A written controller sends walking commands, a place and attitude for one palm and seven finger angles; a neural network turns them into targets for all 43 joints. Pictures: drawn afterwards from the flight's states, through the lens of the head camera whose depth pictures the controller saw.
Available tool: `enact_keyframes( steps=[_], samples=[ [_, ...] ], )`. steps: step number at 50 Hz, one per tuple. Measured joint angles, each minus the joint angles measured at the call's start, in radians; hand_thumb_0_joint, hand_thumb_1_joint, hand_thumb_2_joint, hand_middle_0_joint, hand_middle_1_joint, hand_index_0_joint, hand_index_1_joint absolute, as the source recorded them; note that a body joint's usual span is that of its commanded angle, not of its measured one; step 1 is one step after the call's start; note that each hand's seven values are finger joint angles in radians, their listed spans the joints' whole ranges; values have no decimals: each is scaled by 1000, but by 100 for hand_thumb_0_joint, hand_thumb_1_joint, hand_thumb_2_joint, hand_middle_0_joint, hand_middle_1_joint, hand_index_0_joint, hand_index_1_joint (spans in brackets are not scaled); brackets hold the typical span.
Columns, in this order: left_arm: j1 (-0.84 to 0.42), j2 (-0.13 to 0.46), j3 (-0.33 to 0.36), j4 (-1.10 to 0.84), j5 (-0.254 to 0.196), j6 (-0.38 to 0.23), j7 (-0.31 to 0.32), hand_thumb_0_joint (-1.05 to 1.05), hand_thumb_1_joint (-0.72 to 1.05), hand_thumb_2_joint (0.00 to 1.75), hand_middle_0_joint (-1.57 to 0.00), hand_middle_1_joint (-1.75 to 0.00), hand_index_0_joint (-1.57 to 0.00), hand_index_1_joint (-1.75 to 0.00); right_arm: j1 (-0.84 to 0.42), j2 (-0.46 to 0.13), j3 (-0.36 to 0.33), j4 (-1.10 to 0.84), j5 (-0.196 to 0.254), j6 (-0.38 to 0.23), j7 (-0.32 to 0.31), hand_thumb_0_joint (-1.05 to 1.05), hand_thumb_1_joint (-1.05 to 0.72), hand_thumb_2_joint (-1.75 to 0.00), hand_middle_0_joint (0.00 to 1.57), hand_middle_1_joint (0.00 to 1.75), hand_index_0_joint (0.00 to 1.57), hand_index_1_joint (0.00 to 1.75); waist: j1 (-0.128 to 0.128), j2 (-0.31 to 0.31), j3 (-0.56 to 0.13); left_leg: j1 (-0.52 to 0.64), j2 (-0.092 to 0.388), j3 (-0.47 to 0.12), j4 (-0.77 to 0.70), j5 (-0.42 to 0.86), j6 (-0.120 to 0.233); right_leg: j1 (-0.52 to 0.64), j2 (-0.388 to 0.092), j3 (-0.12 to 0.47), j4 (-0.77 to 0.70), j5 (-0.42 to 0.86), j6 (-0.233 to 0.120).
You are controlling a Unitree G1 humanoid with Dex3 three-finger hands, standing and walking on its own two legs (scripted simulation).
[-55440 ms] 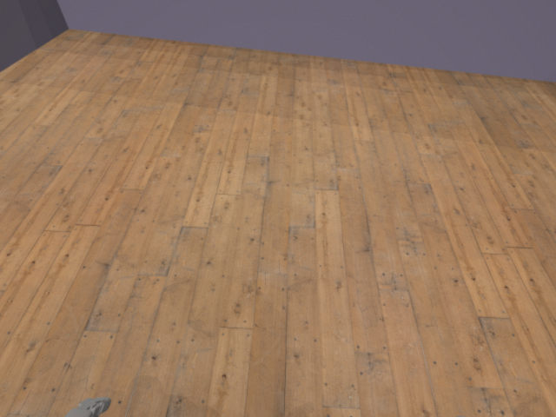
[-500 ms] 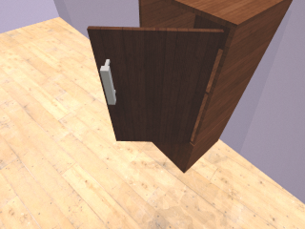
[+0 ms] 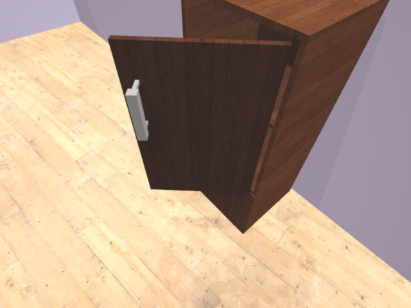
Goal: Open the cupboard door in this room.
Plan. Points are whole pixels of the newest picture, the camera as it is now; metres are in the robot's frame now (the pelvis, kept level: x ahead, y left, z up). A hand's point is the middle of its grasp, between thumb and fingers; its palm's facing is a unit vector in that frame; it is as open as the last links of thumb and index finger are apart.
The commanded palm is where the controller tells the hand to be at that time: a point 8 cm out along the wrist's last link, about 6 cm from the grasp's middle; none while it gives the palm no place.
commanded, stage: raise the hand with hooked fingers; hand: left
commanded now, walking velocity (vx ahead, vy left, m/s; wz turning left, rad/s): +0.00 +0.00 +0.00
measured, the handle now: (139, 111) +0.54 +0.21 +0.06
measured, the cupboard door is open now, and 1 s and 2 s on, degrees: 47 47 47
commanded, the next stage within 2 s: none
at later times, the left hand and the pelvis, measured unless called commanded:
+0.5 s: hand (100, 306) +0.13 +0.20 -0.04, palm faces +0.14 -0.99 -0.02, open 9.0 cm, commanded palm +0.13 +0.25 -0.03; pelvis -0.05 -0.03 -0.08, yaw +2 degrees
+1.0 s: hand (83, 258) +0.19 +0.24 +0.01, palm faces +0.04 -1.00 -0.06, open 12.0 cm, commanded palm +0.17 +0.29 +0.02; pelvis -0.04 +0.00 -0.05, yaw +1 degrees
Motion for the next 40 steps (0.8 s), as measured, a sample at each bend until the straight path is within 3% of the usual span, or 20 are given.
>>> enact_keyframes(
  steps=[1,2,3,6,8,10,14,16,18,20,23,27,29,32,36,40],
  samples=[
    [0,-3,-2,-2,2,-5,8,0,91,89,-20,-30,-20,-30,1,-4,-1,-8,2,3,2,0,-91,-90,20,30,20,30,-1,8,-2,-15,7,-4,19,-6,-2,-4,7,-4,-1,2,-1],
    [46,-6,12,-156,-40,51,9,1,91,89,-20,-30,-20,-30,19,-8,1,-56,16,-4,-2,0,-92,-90,20,30,20,30,-4,10,2,-26,10,-7,35,-12,-3,-12,8,-7,9,0,-2],
    [103,-7,26,-344,-67,58,16,1,91,89,-20,-31,-21,-31,47,-10,3,-107,26,-43,-16,0,-92,-90,21,30,20,30,4,5,2,-29,6,-4,38,-14,-3,-24,4,-4,28,-7,-4],
    [175,-14,40,-740,-134,-15,53,2,89,88,-20,-32,-21,-32,88,-25,-10,-222,49,-156,-39,1,-91,-90,21,30,20,30,-5,9,-25,-66,-7,-18,70,-18,-4,-67,-12,-17,93,-40,-5],
    [132,-22,80,-848,-165,-108,27,1,87,87,-20,-33,-21,-33,70,-40,-22,-284,38,-186,-40,1,-91,-90,21,30,20,30,-25,20,-55,-137,-5,-35,133,-33,-5,-125,-14,-35,145,-58,-8],
    [70,-20,132,-875,-193,-241,-33,1,84,86,-20,-35,-21,-35,32,-51,-35,-340,27,-199,-30,1,-91,-90,21,30,20,30,-33,21,-92,-230,5,-36,212,-56,-11,-220,-9,-34,225,-81,-16],
    [11,9,203,-855,-251,-511,-241,1,77,83,-21,-40,-21,-40,-49,-68,-62,-451,23,-217,5,1,-91,-90,21,30,20,30,-29,-2,-152,-437,32,-25,405,-121,-23,-439,3,-18,429,-147,-35],
    [20,26,221,-844,-282,-560,-349,0,73,81,-21,-42,-21,-42,-77,-83,-72,-508,33,-216,12,1,-91,-90,21,30,20,30,-21,-10,-158,-512,38,-31,489,-148,-32,-514,7,-17,515,-178,-44],
    [50,33,231,-847,-316,-535,-415,0,68,80,-22,-45,-22,-45,-88,-99,-76,-558,45,-211,2,1,-91,-90,21,30,20,30,-10,-11,-161,-561,41,-40,548,-160,-32,-560,9,-22,575,-202,-46],
    [81,34,245,-855,-338,-495,-435,0,63,78,-22,-48,-23,-48,-87,-110,-78,-592,51,-210,-15,1,-91,-90,20,30,20,30,3,-11,-161,-596,43,-53,594,-180,-34,-587,10,-33,612,-220,-48],
    [117,33,263,-900,-342,-472,-406,1,56,75,-23,-52,-23,-52,-72,-112,-71,-608,51,-217,-39,1,-91,-90,20,30,20,30,22,-6,-154,-628,49,-79,639,-204,-36,-599,16,-57,634,-231,-53],
    [97,56,260,-978,-338,-484,-394,1,47,71,-23,-58,-23,-58,-48,-97,-36,-578,46,-233,-59,1,-91,-90,20,30,20,30,35,8,-142,-652,56,-112,670,-211,-39,-600,26,-88,633,-230,-57],
    [56,75,257,-988,-339,-468,-413,1,42,69,-23,-61,-24,-61,-39,-82,-15,-555,47,-234,-63,1,-91,-90,20,30,20,30,31,18,-135,-655,58,-121,670,-209,-39,-595,30,-96,624,-224,-58],
    [-4,106,261,-978,-345,-396,-440,1,35,66,-24,-66,-24,-66,-21,-55,11,-532,51,-225,-63,1,-91,-90,21,30,20,30,15,30,-125,-639,60,-117,646,-196,-37,-579,33,-93,594,-206,-54],
    [-24,124,287,-964,-359,-306,-431,1,26,62,-25,-72,-25,-72,20,-30,24,-523,51,-212,-58,1,-91,-90,21,30,20,30,-11,42,-124,-590,58,-91,580,-173,-25,-542,32,-68,533,-175,-41],
    [-10,119,307,-968,-363,-299,-394,1,17,58,-25,-78,-26,-78,62,-38,20,-522,47,-214,-52,1,-91,-90,21,30,21,30,-23,47,-128,-550,52,-66,525,-155,-14,-514,26,-46,485,-152,-29]
  ],
)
